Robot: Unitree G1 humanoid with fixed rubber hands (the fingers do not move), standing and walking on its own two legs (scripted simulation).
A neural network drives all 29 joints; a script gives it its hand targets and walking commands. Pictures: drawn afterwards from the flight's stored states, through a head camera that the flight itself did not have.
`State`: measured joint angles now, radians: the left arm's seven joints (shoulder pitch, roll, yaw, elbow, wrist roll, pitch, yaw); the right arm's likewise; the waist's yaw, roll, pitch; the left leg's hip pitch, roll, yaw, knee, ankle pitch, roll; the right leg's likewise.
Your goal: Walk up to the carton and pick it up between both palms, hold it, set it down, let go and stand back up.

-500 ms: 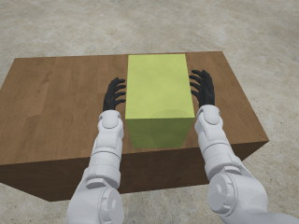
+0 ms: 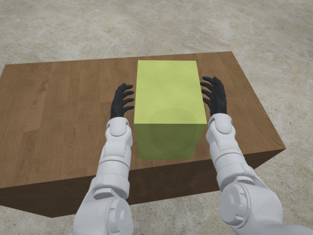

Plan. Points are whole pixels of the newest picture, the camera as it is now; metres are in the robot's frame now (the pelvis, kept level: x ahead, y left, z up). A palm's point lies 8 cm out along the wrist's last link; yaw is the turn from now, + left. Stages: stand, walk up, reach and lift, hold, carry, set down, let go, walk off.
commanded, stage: set down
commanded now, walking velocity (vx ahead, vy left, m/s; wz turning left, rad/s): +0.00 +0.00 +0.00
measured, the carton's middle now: (165, 113) +0.46 -0.02 -0.02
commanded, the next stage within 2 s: none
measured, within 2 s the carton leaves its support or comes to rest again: neither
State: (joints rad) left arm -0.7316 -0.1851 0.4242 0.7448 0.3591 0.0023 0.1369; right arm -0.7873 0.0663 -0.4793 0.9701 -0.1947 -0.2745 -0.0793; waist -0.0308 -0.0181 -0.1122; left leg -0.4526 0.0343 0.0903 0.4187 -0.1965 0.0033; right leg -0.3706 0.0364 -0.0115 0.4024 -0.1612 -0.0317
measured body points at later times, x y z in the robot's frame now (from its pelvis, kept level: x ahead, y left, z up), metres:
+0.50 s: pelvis -0.02 -0.02 -0.01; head +0.09 +0.00 +0.43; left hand +0.43 +0.10 +0.04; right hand +0.43 -0.16 +0.05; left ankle -0.05 +0.08 -0.75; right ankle -0.10 -0.13 -0.74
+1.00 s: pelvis -0.05 -0.03 -0.01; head +0.07 -0.01 +0.42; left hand +0.41 +0.11 +0.04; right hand +0.42 -0.16 +0.05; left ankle -0.06 +0.08 -0.75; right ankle -0.11 -0.13 -0.75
